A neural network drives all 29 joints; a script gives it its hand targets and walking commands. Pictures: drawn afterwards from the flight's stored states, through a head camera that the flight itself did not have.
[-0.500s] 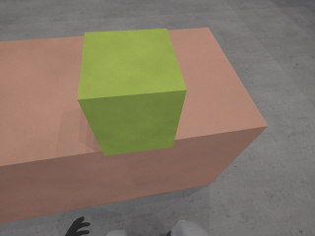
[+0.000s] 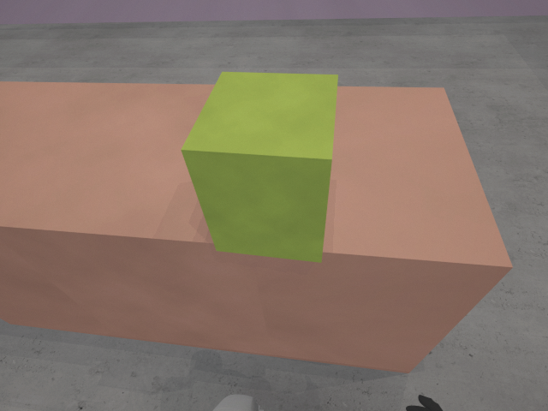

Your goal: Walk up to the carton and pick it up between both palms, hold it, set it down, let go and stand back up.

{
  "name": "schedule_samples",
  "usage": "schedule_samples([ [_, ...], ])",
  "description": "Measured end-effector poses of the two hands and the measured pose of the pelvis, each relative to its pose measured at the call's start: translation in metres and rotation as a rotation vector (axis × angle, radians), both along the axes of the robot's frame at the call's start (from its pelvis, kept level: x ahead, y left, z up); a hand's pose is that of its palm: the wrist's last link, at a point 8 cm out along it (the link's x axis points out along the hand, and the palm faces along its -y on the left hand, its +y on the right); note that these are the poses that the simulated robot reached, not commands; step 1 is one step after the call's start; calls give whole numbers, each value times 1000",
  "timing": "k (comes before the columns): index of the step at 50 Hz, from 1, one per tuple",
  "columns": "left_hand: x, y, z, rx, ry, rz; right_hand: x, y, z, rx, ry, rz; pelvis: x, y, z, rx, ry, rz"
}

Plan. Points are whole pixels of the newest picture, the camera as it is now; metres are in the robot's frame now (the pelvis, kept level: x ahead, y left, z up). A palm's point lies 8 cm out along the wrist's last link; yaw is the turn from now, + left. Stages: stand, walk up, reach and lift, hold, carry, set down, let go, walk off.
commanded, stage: walk up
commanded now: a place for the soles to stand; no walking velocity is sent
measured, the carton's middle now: (272, 169) +0.48 +0.04 +0.07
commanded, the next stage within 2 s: none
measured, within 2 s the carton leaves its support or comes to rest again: neither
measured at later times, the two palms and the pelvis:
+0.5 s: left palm out of the picture +0.03 +0.22 -0.12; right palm out of the picture +0.06 -0.22 -0.13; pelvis -0.01 +0.00 -0.01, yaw +2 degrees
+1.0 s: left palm out of the picture +0.10 +0.31 -0.13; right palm out of the picture +0.11 -0.13 -0.11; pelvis +0.00 +0.08 -0.02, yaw -6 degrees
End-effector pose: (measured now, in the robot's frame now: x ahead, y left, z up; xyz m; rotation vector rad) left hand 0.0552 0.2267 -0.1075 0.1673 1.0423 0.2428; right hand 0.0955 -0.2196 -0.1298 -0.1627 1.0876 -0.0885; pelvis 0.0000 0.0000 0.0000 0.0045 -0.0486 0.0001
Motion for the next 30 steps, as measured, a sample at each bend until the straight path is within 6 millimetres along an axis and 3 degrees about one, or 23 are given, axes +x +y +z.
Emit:
schedule_samples([
  [6,-40,4,-8,-12,44,69,-1,11,0,13,3,60,-5,-3,-3,-14,-1,48],
  [12,-58,8,-22,-45,63,97,-4,13,7,-20,-21,78,-9,-3,-8,-33,4,88],
  [17,-52,4,-27,-83,77,47,-23,9,18,-32,-50,10,-8,-3,-4,9,4,78],
  [22,-31,-5,-19,-80,31,4,-40,0,6,-31,-3,-29,-6,-2,-6,31,14,51],
  [26,-25,-9,-9,-42,11,2,-31,1,-7,20,1,-8,-6,-1,-8,-2,8,33],
  [30,-29,0,2,8,19,31,-11,5,-6,31,-17,38,-7,5,-5,-2,18,24],
])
